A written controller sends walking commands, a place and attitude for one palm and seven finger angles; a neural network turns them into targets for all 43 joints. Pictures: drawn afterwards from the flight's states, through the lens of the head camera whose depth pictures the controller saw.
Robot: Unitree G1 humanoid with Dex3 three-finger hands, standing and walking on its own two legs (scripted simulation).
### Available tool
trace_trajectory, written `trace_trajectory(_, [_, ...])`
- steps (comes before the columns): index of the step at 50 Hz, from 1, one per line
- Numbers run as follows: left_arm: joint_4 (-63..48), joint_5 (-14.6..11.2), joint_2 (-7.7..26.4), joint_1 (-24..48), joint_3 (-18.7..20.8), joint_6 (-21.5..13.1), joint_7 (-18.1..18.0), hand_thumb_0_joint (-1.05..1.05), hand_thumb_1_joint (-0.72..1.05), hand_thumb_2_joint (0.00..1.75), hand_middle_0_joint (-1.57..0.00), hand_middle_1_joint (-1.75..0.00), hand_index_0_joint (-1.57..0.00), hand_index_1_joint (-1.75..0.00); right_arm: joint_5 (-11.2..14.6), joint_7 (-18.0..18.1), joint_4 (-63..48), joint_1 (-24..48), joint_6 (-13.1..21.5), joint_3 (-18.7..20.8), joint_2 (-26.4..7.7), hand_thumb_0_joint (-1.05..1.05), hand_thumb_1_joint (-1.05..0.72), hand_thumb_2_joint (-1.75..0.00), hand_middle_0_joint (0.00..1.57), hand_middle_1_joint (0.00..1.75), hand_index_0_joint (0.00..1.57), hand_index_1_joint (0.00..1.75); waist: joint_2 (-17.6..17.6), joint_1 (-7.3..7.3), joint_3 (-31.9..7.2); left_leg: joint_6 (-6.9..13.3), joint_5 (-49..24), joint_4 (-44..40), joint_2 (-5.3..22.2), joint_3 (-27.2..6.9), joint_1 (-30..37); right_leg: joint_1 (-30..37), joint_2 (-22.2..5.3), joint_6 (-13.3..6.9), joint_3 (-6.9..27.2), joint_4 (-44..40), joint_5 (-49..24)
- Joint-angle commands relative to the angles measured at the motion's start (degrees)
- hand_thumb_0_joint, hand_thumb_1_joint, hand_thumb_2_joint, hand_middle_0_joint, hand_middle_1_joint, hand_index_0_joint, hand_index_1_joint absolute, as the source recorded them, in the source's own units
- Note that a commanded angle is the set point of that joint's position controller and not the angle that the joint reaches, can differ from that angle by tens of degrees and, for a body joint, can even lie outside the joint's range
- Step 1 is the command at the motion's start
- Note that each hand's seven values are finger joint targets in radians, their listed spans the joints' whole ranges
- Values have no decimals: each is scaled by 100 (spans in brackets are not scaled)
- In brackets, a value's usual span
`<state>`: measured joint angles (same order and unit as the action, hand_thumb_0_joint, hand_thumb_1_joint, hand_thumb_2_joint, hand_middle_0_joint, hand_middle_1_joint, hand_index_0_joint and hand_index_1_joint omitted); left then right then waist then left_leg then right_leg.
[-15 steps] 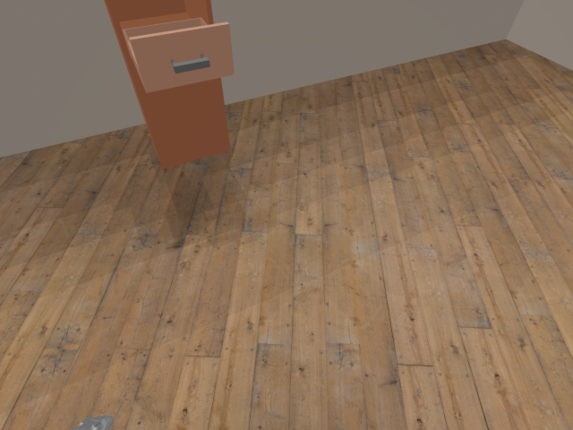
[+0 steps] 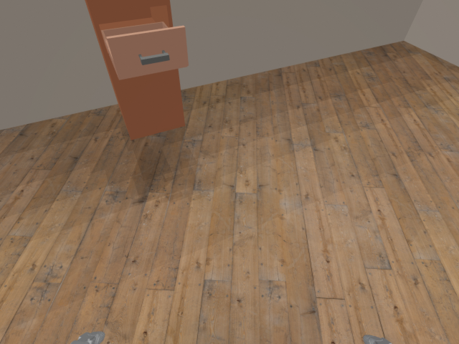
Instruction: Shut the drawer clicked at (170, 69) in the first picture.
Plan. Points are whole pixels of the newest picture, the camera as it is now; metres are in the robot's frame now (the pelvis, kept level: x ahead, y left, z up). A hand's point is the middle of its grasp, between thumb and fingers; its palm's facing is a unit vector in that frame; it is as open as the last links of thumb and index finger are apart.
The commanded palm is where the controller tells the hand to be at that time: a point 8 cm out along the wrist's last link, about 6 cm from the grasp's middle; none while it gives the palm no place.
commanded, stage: stand and wait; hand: left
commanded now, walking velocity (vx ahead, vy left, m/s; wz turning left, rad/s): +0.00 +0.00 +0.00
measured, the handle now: (153, 56) +1.23 +0.41 -0.09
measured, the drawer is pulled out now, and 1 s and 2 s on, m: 0.30 0.30 0.30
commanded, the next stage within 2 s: look at it before walking up in 0.68 s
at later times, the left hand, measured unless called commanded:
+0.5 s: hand out of the picture +0.05 +0.24 -0.15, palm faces -0.02 -0.94 -0.33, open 7.4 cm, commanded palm none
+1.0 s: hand out of the picture +0.03 +0.24 -0.15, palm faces -0.02 -0.95 -0.32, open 7.4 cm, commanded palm none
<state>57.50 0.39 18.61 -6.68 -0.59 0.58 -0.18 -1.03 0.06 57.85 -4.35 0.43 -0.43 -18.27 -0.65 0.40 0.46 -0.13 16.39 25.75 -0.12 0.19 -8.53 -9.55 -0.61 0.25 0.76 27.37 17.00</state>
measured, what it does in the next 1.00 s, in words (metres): stands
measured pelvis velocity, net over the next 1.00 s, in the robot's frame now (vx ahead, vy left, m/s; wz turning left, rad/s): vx -0.03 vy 0.00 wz -0.01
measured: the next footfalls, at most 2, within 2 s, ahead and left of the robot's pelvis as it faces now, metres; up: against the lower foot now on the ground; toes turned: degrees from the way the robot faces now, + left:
none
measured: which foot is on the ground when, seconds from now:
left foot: down 0.00-1.00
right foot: down 0.00-1.00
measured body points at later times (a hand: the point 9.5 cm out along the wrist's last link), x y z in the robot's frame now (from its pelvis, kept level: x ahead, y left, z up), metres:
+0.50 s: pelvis -0.02 -0.01 +0.00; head -0.02 -0.01 +0.45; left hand +0.06 +0.29 -0.13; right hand +0.05 -0.30 -0.13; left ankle -0.03 +0.12 -0.74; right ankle -0.03 -0.12 -0.74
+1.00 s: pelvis -0.03 +0.00 +0.01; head -0.03 +0.00 +0.46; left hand +0.04 +0.29 -0.13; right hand +0.03 -0.29 -0.13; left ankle -0.03 +0.12 -0.74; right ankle -0.03 -0.12 -0.74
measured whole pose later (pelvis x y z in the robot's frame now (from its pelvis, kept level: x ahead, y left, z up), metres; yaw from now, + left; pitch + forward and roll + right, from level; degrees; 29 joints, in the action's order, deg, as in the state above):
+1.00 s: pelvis -0.03 +0.00 +0.01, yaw +0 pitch -2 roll +0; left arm 62.3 0.4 18.8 -8.7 -0.5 0.4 0.0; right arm -0.6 -0.3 64.0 -8.3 0.3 -0.4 -18.3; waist -0.7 0.1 1.6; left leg -0.5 11.5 21.6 0.5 0.3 -8.1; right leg -8.9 0.0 0.0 0.8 22.5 11.7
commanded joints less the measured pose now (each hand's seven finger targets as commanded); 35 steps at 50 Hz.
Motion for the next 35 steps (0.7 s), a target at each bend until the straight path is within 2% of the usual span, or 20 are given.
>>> trace_trajectory(1, [-350, 26, 1244, 174, 286, -163, -84, 0, 90, 90, -20, -30, -20, -30, 14, 115, -327, 213, 135, 276, -1191, 0, -90, -90, 20, 30, 20, 30, -8, -33, -473, 223, -1896, -292, 638, -377, 195, 182, -612, -234, 399, -368, -1984])
trace_trajectory(9, [-195, 5, 1250, 102, 275, -178, -81, 0, 90, 90, -20, -30, -20, -30, 31, 118, -143, 134, 131, 257, -1204, 0, -90, -90, 20, 30, 20, 30, 61, -25, -415, 192, -1799, -400, 663, -377, 244, 259, -632, -245, 457, -517, -2012])
trace_trajectory(21, [23, 9, 1257, 110, 251, -172, -63, 0, 90, 90, -20, -30, -20, -30, 44, 93, 105, 30, 114, 220, -1209, 0, -90, -90, 20, 30, 20, 30, 16, -18, -121, 173, -1145, -656, 665, -435, 97, 104, -623, -227, 550, -814, -1250])
trace_trajectory(25, [45, 12, 1246, 102, 243, -177, -60, 0, 90, 90, -20, -30, -20, -30, 46, 85, 159, -38, 122, 213, -1206, 0, -90, -90, 20, 30, 20, 30, 3, -30, -202, 169, -1123, -684, 674, -454, 112, 133, -616, -224, 555, -839, -1172])
trace_trajectory(35, [70, 22, 1211, 83, 229, -180, -56, 0, 90, 90, -20, -30, -20, -30, 43, 68, 211, -81, 117, 221, -1174, 0, -90, -90, 20, 30, 20, 30, 15, -39, -90, 157, -946, -749, 670, -483, 75, -22, -598, -206, 587, -940, -857])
